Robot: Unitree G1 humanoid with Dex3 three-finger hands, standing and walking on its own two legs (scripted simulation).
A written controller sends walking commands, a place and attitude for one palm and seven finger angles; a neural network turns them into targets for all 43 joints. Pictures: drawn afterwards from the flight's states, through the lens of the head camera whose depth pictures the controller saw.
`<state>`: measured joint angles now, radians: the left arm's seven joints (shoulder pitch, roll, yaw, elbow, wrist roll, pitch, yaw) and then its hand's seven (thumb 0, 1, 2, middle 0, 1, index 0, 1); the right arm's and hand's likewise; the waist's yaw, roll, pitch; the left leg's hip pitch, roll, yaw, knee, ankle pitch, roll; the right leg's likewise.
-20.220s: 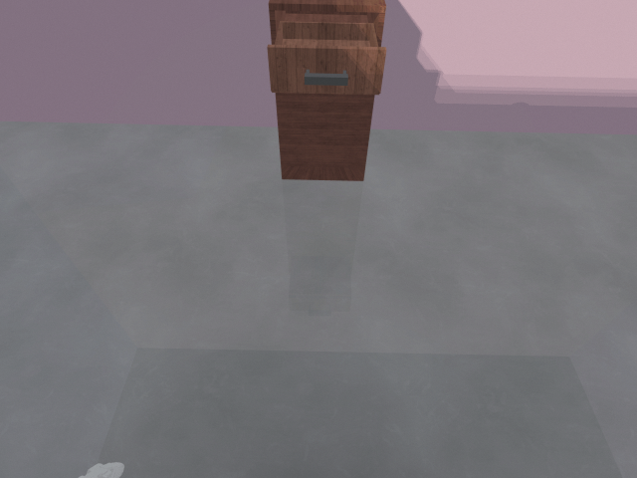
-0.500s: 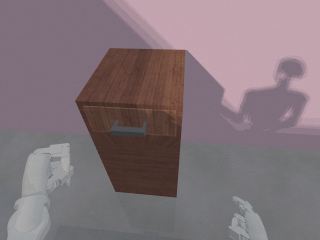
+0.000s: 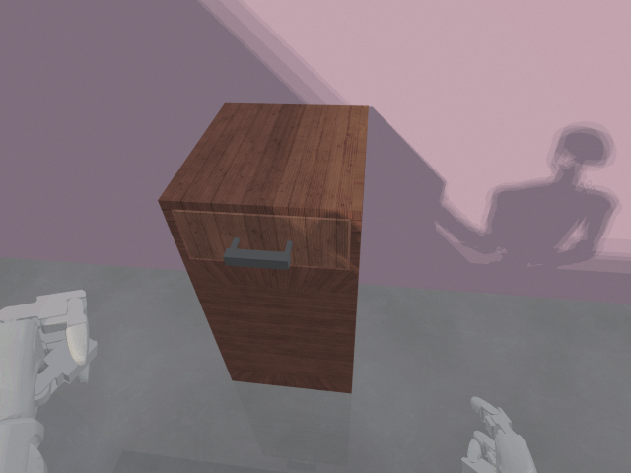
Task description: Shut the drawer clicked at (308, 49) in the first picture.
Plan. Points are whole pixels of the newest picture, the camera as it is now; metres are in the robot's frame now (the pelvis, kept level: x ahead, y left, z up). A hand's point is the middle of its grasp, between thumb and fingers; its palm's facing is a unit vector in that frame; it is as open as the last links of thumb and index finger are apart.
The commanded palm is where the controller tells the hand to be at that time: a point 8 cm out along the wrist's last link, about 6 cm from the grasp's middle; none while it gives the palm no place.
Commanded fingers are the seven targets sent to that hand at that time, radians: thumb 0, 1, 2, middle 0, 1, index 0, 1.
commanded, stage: step back with the hand held close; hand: left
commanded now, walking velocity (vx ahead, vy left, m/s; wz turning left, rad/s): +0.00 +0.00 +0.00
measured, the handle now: (259, 251) +0.55 +0.19 -0.08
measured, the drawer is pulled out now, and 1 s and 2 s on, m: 0.00 0.00 0.00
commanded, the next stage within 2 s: stop stepping back and stand still in 1.70 s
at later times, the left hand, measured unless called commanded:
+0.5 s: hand (61, 366) +0.16 +0.26 +0.16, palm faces +0.33 -0.79 -0.51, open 3.3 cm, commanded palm +0.10 +0.30 +0.18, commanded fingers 0.00 0.90 0.90 -1.40 -1.60 -1.40 -1.60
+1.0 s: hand (23, 421) +0.11 +0.26 +0.16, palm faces +0.38 -0.76 -0.52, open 3.3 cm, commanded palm +0.04 +0.30 +0.18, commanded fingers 0.00 0.90 0.90 -1.40 -1.60 -1.40 -1.60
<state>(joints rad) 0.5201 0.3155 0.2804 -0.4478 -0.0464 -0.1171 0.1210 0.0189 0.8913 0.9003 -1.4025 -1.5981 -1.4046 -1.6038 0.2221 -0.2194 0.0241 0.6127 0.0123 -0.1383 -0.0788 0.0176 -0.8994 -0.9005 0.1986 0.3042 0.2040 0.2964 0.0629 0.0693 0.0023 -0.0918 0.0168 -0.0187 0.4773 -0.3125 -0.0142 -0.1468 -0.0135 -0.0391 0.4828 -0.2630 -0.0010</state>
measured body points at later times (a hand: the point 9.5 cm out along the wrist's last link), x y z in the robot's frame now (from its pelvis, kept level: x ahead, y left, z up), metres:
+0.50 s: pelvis -0.03 +0.02 +0.00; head -0.01 +0.01 +0.45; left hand +0.14 +0.30 +0.19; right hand +0.14 -0.23 -0.09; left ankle -0.03 +0.13 -0.74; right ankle +0.00 -0.12 -0.74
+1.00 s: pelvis -0.08 +0.01 -0.01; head -0.05 +0.03 +0.44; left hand +0.08 +0.30 +0.19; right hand +0.08 -0.23 -0.09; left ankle -0.03 +0.13 -0.74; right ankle +0.00 -0.12 -0.74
